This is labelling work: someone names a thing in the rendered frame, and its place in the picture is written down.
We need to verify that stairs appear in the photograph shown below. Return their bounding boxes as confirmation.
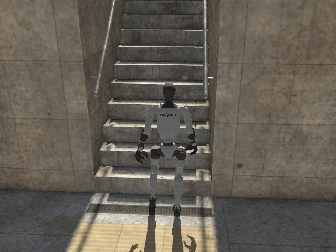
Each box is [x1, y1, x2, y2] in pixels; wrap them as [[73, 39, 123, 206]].
[[94, 0, 211, 196]]

